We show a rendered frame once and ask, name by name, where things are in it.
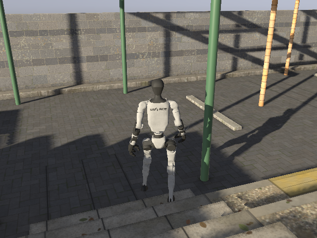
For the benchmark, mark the robot right upper arm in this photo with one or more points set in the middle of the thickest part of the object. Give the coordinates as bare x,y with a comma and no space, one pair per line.
176,113

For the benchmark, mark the robot left foot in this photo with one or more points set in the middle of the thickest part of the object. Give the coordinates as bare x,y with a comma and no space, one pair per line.
144,188

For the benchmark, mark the robot left forearm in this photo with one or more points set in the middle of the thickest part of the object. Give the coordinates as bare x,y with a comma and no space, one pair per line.
135,135

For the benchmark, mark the left robot hand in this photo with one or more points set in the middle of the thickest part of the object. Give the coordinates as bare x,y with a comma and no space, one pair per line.
131,150

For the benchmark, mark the robot left upper arm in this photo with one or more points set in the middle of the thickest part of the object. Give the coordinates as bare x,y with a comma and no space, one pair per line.
140,114

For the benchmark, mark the right robot hand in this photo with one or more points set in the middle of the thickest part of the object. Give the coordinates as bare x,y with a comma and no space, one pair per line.
183,137

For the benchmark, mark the robot right forearm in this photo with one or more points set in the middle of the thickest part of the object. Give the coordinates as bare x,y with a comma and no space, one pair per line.
181,128

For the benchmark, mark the left robot thigh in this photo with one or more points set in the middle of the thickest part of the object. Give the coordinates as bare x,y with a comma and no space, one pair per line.
147,148

